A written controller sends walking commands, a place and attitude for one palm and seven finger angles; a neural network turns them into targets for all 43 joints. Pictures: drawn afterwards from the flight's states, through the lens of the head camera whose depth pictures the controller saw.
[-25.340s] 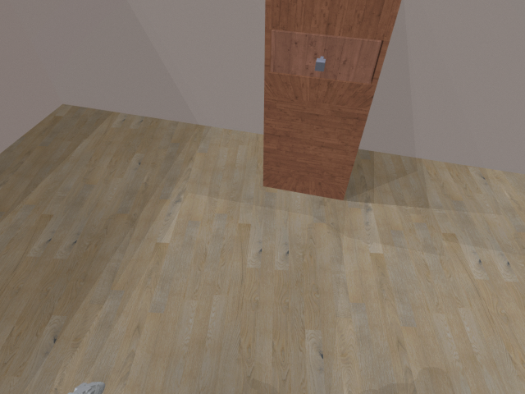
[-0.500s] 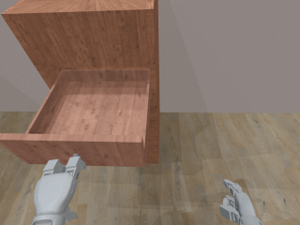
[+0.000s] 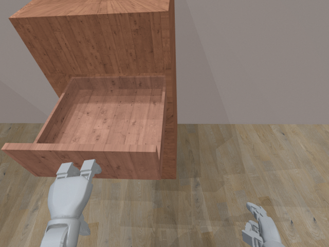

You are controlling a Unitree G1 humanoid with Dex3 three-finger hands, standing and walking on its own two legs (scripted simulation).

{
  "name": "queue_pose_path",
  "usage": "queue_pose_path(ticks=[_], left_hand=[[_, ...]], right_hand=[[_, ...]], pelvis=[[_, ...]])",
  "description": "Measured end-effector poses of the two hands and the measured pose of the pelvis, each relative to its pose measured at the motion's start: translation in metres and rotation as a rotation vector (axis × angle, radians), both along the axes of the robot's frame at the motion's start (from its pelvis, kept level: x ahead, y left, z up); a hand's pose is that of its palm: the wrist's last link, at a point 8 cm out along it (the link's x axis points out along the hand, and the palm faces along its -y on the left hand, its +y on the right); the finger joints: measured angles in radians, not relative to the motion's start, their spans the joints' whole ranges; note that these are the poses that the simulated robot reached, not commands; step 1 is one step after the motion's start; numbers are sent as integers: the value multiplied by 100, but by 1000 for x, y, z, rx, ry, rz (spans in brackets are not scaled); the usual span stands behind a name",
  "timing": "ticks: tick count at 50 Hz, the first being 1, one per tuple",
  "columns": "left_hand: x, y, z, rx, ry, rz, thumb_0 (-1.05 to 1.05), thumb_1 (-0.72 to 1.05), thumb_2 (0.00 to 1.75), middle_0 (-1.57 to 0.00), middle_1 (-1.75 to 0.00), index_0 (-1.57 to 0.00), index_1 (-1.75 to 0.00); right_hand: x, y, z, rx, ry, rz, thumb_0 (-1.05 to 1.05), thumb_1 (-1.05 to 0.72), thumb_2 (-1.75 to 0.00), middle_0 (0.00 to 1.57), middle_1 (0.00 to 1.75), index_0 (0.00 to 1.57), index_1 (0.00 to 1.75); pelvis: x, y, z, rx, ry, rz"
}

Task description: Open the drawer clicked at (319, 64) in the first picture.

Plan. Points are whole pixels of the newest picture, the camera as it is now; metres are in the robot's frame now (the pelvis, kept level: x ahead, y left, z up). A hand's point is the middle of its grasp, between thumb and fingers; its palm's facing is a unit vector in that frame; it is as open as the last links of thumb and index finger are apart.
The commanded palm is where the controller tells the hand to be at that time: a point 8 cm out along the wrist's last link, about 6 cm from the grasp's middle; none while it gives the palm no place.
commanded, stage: lift the hand off the handle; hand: left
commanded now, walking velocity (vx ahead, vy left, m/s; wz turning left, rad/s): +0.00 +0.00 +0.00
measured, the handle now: (82, 180) +0.27 +0.25 +0.00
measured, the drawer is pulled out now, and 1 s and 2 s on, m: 0.30 0.30 0.30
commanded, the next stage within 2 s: draw the hand back to the body in 1.18 s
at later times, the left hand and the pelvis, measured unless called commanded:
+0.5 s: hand (66, 185) +0.22 +0.24 +0.07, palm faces +0.07 -0.08 -0.99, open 13.8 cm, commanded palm +0.19 +0.24 +0.13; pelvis +0.02 +0.00 +0.03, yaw +0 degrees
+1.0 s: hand (51, 164) +0.24 +0.25 +0.14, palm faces +0.09 -0.09 -0.99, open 13.8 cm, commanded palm +0.20 +0.25 +0.20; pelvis +0.02 +0.01 +0.04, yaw +1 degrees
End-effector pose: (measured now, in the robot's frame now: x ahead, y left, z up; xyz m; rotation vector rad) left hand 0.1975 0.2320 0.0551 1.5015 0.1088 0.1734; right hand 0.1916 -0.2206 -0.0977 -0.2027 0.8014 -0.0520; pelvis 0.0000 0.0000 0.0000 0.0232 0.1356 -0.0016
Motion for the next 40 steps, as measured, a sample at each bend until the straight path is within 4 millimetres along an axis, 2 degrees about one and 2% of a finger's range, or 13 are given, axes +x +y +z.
queue_pose_path(ticks=[7,16,27,40], left_hand=[[3,5,23,5,-18,22,0,-49,30,-32,-120,-32,-120],[5,8,45,-15,3,6,0,-49,30,-32,-120,-32,-120],[-1,10,76,-17,-31,-5,0,-49,30,-32,-120,-32,-120],[8,12,112,-16,-48,-30,0,-49,30,-32,-120,-32,-120]], right_hand=[[4,0,9,5,-9,-3,1,-91,-90,20,30,20,30],[20,5,24,2,-38,24,1,-91,-90,20,30,20,30],[39,21,35,33,-55,70,1,-91,-90,20,30,20,30],[47,40,42,62,-42,116,1,-91,-90,20,30,20,30]], pelvis=[[3,0,8,0,-33,-1],[9,1,18,-4,-68,1],[17,6,27,-9,-100,-1],[21,10,35,-15,-141,2]])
